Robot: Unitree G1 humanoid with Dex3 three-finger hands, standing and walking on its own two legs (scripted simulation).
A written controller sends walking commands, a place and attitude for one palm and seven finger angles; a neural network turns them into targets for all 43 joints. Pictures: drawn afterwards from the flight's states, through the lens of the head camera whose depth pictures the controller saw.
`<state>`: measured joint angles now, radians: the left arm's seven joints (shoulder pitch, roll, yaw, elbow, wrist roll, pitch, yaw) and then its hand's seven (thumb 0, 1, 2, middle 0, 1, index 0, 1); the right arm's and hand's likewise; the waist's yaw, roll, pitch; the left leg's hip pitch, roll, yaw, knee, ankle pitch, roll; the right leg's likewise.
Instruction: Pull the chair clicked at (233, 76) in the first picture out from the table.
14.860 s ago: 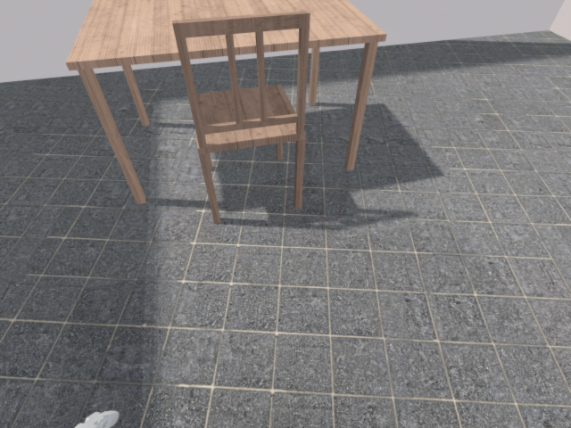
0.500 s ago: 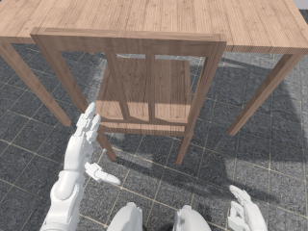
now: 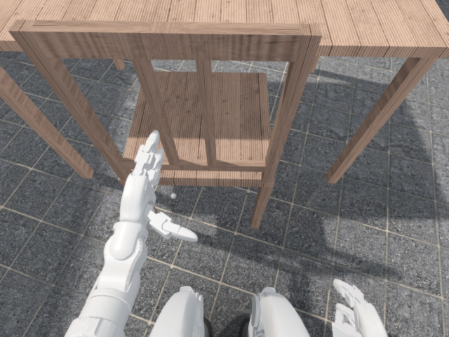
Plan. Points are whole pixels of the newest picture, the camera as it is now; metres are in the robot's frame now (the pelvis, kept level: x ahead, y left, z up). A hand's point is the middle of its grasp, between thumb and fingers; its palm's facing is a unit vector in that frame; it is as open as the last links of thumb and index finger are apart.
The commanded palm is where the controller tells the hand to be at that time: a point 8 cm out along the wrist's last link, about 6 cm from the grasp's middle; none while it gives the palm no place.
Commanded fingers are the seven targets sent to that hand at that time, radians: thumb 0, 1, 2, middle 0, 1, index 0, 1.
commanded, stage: aim the fingers beside a spindle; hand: left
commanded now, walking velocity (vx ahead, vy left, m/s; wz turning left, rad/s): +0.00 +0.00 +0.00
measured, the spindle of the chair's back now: (161, 121) +0.51 +0.13 +0.02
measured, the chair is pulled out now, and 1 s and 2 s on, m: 0.00 0.00 0.00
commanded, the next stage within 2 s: none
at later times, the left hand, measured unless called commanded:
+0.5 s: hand (166, 187) +0.36 +0.11 +0.03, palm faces -0.04 -1.00 -0.05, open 16.9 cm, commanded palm +0.33 +0.17 +0.02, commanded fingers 0.00 -0.50 0.30 -0.06 -0.08 -0.06 -0.08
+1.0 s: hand (163, 194) +0.36 +0.12 +0.00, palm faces -0.06 -1.00 -0.03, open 16.9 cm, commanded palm +0.33 +0.17 +0.02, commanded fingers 0.00 -0.50 0.30 -0.06 -0.08 -0.06 -0.08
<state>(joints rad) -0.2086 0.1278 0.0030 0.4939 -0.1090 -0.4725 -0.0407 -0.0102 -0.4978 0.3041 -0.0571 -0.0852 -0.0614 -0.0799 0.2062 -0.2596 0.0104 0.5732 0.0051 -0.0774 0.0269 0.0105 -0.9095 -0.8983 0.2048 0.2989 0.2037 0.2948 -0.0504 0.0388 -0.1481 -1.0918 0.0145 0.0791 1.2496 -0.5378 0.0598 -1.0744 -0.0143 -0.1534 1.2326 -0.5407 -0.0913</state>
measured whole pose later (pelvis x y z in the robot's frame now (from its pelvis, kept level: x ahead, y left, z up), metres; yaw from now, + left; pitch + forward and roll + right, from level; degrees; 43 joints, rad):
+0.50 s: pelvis +0.00 +0.00 +0.00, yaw +0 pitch +21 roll +0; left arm -0.20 0.12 0.01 0.45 -0.09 -0.52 0.02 -0.01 -0.50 0.30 -0.06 -0.09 -0.06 -0.08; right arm 0.20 -0.26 0.00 0.56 0.00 -0.04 0.04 0.01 -0.91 -0.90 0.20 0.30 0.20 0.29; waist -0.04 0.04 -0.15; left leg -1.07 0.01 0.09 1.23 -0.54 0.07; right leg -1.06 -0.02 -0.14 1.22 -0.54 -0.08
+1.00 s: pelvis +0.00 +0.00 +0.00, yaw +0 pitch +22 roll -1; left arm -0.24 0.15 0.03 0.55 -0.13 -0.45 -0.04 -0.01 -0.50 0.30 -0.06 -0.09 -0.06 -0.08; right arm 0.20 -0.26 0.01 0.55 0.01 -0.03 0.03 0.01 -0.91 -0.90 0.20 0.30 0.20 0.29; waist -0.05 0.04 -0.14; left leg -1.10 0.01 0.08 1.25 -0.54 0.07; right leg -1.08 -0.01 -0.15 1.23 -0.54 -0.08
